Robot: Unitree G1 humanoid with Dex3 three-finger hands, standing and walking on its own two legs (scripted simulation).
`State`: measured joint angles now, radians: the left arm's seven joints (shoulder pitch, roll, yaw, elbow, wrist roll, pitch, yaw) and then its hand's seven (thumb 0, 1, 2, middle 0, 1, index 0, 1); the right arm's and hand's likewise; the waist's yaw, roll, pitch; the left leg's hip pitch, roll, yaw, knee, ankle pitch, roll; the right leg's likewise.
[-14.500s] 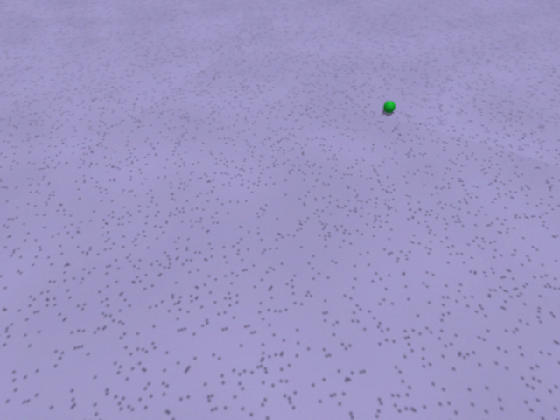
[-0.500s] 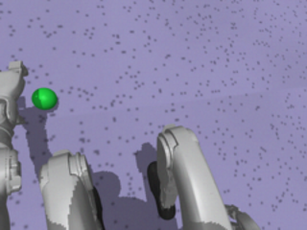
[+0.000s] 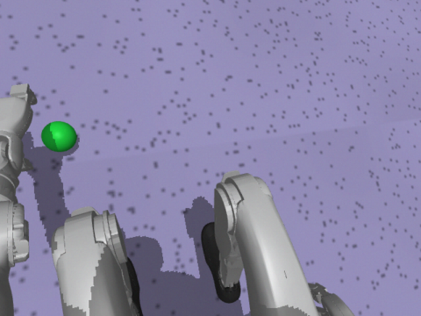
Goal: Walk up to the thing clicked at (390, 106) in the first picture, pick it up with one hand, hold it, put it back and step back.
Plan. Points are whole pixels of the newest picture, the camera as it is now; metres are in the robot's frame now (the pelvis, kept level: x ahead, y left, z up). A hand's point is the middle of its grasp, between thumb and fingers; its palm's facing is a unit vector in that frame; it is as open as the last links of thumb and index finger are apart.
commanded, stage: rise first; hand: left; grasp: from above
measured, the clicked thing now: (59, 136) +0.51 +0.23 -0.29
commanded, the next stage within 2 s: approach in 0.06 s
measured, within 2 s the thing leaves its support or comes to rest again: neither
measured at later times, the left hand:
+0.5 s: hand (48, 120) +0.51 +0.22 -0.17, palm faces -0.41 -0.05 -0.91, open 13.9 cm
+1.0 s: hand (39, 125) +0.50 +0.24 -0.17, palm faces -0.41 -0.05 -0.91, open 14.0 cm
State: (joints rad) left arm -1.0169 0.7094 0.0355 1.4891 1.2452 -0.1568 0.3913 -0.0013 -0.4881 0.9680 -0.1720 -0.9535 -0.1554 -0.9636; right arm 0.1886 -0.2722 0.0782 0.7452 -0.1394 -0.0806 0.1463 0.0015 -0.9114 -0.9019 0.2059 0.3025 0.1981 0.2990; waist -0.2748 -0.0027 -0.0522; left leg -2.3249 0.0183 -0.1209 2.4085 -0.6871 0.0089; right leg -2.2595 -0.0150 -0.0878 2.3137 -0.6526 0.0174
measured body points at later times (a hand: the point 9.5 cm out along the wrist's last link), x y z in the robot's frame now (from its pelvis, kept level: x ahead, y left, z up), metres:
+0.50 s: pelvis +0.00 +0.00 +0.00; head +0.24 +0.07 +0.37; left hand +0.52 +0.22 -0.12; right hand +0.02 -0.28 -0.09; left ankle +0.08 +0.12 -0.30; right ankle +0.11 -0.12 -0.30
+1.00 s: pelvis +0.00 +0.00 -0.01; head +0.25 +0.07 +0.36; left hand +0.52 +0.24 -0.12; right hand +0.02 -0.27 -0.10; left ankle +0.08 +0.12 -0.30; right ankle +0.11 -0.12 -0.30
